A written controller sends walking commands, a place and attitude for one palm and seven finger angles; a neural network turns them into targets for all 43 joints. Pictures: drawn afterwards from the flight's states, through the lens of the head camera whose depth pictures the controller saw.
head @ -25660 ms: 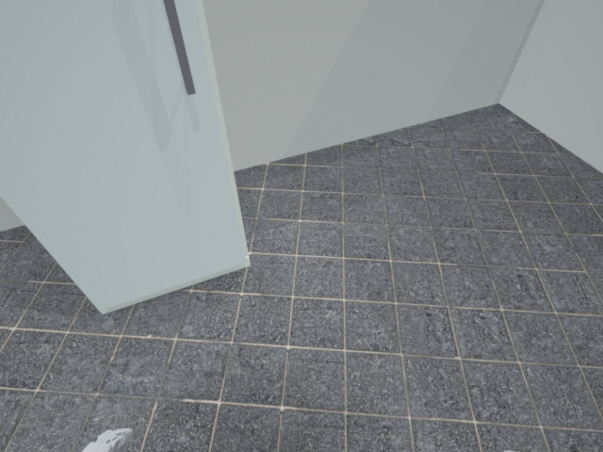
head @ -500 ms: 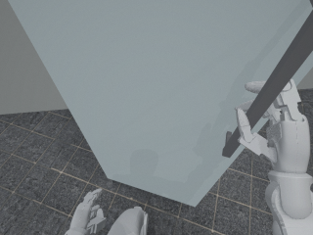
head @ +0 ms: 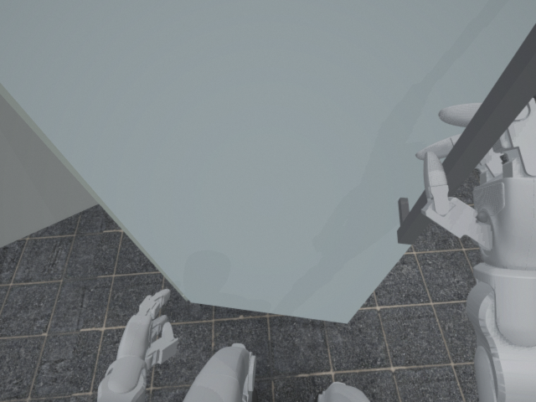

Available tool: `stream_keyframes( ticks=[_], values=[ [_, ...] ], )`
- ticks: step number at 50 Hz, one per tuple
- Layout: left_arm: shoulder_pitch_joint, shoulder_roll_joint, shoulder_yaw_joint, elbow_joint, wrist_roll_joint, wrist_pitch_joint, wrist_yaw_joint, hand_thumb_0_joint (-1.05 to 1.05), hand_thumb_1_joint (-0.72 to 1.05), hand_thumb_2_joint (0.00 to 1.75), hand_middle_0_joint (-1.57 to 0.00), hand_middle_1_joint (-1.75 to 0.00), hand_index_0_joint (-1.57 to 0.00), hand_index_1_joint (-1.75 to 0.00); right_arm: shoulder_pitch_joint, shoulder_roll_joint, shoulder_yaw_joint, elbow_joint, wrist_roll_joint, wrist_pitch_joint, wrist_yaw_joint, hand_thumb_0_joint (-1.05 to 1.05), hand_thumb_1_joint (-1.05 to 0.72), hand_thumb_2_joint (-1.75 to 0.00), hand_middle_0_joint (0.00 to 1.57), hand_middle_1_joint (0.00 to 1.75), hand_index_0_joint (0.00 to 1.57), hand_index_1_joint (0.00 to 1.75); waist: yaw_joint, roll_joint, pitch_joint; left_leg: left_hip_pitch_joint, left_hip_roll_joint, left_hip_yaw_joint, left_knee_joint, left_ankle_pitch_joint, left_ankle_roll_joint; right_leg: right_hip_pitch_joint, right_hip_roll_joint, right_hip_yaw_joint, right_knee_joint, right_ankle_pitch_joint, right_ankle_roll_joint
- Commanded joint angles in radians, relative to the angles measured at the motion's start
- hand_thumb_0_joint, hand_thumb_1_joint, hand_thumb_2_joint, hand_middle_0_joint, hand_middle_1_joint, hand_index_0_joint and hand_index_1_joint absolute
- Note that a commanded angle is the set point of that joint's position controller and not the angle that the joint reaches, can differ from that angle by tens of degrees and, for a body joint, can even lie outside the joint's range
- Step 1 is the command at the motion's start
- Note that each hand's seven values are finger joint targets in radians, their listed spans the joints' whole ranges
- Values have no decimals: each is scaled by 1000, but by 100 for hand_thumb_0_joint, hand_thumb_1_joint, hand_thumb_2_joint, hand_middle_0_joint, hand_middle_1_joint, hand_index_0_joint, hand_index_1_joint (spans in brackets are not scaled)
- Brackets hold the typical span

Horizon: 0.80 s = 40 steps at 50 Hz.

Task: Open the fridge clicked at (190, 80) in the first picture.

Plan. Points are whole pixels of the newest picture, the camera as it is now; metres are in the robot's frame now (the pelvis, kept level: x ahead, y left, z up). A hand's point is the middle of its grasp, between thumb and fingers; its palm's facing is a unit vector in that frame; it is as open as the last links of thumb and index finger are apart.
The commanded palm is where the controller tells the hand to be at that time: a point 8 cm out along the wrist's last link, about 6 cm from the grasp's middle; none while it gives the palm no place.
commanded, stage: walk backward, drawing the door open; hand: right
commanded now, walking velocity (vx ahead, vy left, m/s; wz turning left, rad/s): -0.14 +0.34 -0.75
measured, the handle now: (459, 140) +0.34 -0.15 +0.24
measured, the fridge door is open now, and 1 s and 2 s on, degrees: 38 71 76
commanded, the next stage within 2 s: stop walking and hold the door back in 1.16 s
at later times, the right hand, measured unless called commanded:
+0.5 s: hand (397, 331) +0.18 -0.08 +0.21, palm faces +0.52 +0.84 -0.18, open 6.4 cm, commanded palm +0.12 -0.10 +0.21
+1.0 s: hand out of the picture +0.08 +0.00 +0.21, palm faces +0.79 +0.56 -0.24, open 6.3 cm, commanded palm +0.01 -0.01 +0.22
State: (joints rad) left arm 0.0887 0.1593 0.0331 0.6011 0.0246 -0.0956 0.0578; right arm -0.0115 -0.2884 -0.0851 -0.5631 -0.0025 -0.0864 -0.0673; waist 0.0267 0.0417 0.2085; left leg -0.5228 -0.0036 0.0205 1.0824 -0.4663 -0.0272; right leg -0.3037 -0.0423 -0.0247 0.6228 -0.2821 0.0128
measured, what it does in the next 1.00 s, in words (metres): steps to the left, turning right: left foot, then right foot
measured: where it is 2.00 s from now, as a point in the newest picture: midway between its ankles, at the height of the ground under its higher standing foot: outside the picture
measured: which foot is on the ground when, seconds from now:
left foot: up 0.00-0.18, down 0.20-0.44, up 0.46-0.72, down 0.74-0.94, up 0.96-1.00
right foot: down 0.00-0.20, up 0.22-0.42, down 0.44-0.74, up 0.76-0.94, down 0.96-1.00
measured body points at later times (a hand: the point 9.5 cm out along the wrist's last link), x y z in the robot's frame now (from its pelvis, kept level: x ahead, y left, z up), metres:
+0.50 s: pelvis -0.03 +0.19 -0.01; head +0.00 +0.14 +0.44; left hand +0.22 +0.36 -0.08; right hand +0.14 -0.12 +0.22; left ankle +0.05 +0.28 -0.69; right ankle -0.03 +0.08 -0.73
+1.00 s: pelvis -0.01 +0.33 -0.01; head +0.01 +0.27 +0.43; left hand +0.29 +0.39 -0.08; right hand +0.03 -0.03 +0.22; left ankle +0.09 +0.44 -0.69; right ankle -0.03 +0.23 -0.73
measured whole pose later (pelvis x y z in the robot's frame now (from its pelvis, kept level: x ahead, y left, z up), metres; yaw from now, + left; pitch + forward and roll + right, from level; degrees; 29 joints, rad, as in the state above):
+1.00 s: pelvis -0.01 +0.33 -0.01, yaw -41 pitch -2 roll +2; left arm 0.10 0.20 0.03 0.63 0.00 -0.07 0.08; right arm 0.04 -0.39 -0.27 -0.55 0.07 -0.10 -0.07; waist 0.02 0.04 0.17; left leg -0.42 0.07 0.06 1.00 -0.49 -0.05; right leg -0.38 -0.04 -0.10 0.73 -0.29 -0.06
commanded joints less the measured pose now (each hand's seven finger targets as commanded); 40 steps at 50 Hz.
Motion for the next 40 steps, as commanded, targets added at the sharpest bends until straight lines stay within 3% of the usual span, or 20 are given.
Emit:
stream_keyframes(
  ticks=[1,3,7,8,10,13,16,19,20,21,22,23,24,29,34,35,36,37,38,40],
  values=[
    [-74,148,47,-95,-2,-57,-6,0,90,90,-20,-30,-20,-30,-253,-96,-90,-296,-16,-129,0,0,-90,-90,45,140,45,140,-16,-236,-325,-112,72,-148,53,102,-28,245,-349,409,-272,370,-169],
    [-63,141,47,-90,-14,-61,-12,0,90,90,-20,-30,-20,-30,-207,-78,-105,-228,5,-112,-8,0,-90,-90,45,140,45,140,-27,-312,-371,158,40,-74,-189,156,-18,101,-238,219,-261,229,-98],
    [-58,139,29,-125,-36,-51,-3,0,90,90,-20,-30,-20,-30,-238,-128,-159,-187,29,-104,-25,0,-90,-90,45,140,45,140,-40,-304,-402,476,-50,65,-525,136,-27,-58,-153,174,-221,-128,-75],
    [-50,119,23,-129,-41,-50,-1,0,90,90,-20,-30,-20,-30,-243,-124,-151,-196,28,-105,-25,0,-90,-90,45,140,45,140,-39,-189,-412,509,-19,53,-655,174,-23,-69,-80,148,-120,-160,-49],
    [-79,63,13,-129,-42,-47,10,0,90,90,-20,-30,-20,-30,-222,-256,-258,-224,28,-96,-40,0,-90,-90,45,140,45,140,-56,358,-395,388,348,-316,-842,223,138,-219,95,13,518,-342,19],
    [-91,95,17,-108,-32,-37,19,0,90,90,-20,-30,-20,-30,-184,-280,-319,-276,34,-91,-53,0,-90,-90,45,140,45,140,-47,168,-386,352,405,-258,-743,311,230,-263,-1,57,737,-330,8],
    [-92,67,-11,-124,-23,-10,27,0,90,90,-20,-30,-20,-30,-138,-187,-260,-268,57,-106,-48,0,-90,-90,45,140,45,140,-41,134,-384,431,317,22,-634,572,195,-154,-17,-46,403,-298,16],
    [-47,88,3,-128,-14,-14,40,0,90,90,-20,-30,-20,-30,-120,-172,-235,-252,66,-98,-44,0,-90,-90,45,140,45,140,-15,83,-411,360,270,83,-518,582,142,28,16,-112,38,-98,18],
    [-14,99,12,-125,-12,-19,44,0,90,90,-20,-30,-20,-30,-144,-163,-213,-258,69,-99,-37,0,-90,-90,45,140,45,140,7,22,-417,230,244,101,-406,484,105,182,-7,-96,-99,8,6],
    [0,131,26,-137,-11,-28,44,0,90,90,-20,-30,-20,-30,-172,-137,-183,-272,65,-107,-33,0,-90,-90,45,140,45,140,21,-149,-411,-15,168,118,-215,233,51,365,-167,154,-222,152,-55],
    [-10,169,31,-151,-11,-35,38,0,90,90,-20,-30,-20,-30,-166,-113,-142,-270,58,-122,-25,0,-90,-90,45,140,45,140,-10,-411,-412,-171,47,62,-1,-157,-23,446,-468,617,-332,562,-168],
    [21,138,17,-115,3,-41,23,0,90,90,-20,-30,-20,-30,-212,-163,-175,-253,14,-144,-17,0,-90,-90,45,140,45,140,-15,-270,-421,-170,45,-83,100,-101,-18,440,-522,678,-302,657,-233],
    [-10,141,20,-107,1,-51,11,0,90,90,-20,-30,-20,-30,-269,-188,-205,-269,15,-155,-3,0,-90,-90,45,140,45,140,-14,-188,-408,-182,57,-116,107,-28,-18,392,-494,609,-302,573,-233],
    [-26,151,41,-86,-14,-51,0,0,90,90,-20,-30,-20,-30,-178,-156,-201,-214,26,-114,-10,0,-90,-90,45,140,45,140,-34,-373,-371,131,39,-69,-220,109,-20,150,-250,239,-267,200,-92],
    [-50,147,25,-120,-27,-52,5,0,90,90,-20,-30,-20,-30,-183,-187,-244,-170,52,-104,-24,0,-90,-90,45,140,45,140,-52,-328,-366,496,-49,64,-572,100,-20,-115,-160,217,-277,-220,-69],
    [-40,126,21,-120,-29,-48,5,0,90,90,-20,-30,-20,-30,-180,-205,-253,-177,50,-103,-26,0,-90,-90,45,140,45,140,-51,-154,-378,501,14,21,-729,132,0,-110,-65,137,-111,-223,-31],
    [-34,84,15,-122,-35,-44,7,0,90,90,-20,-30,-20,-30,-169,-264,-294,-188,49,-95,-34,0,-90,-90,45,140,45,140,-46,174,-373,445,208,-154,-879,74,68,-154,58,-6,214,-227,29],
    [-69,87,20,-124,-46,-58,18,0,90,90,-20,-30,-20,-30,-146,-300,-329,-190,47,-88,-44,0,-90,-90,45,140,45,140,-73,324,-352,327,370,-348,-881,196,182,-229,93,21,574,-361,30],
    [-73,87,-2,-109,-33,-64,24,0,90,90,-20,-30,-20,-30,-178,-291,-316,-210,51,-89,-56,0,-90,-90,45,140,45,140,-56,224,-350,329,403,-293,-819,456,207,-277,49,68,721,-365,16],
    [-45,88,-4,-101,-23,-30,7,0,90,90,-20,-30,-20,-30,-124,-313,-374,-222,50,-85,-46,0,-90,-90,45,140,45,140,-42,157,-418,413,351,-87,-702,464,195,-267,-8,1,637,-291,24]
  ],
)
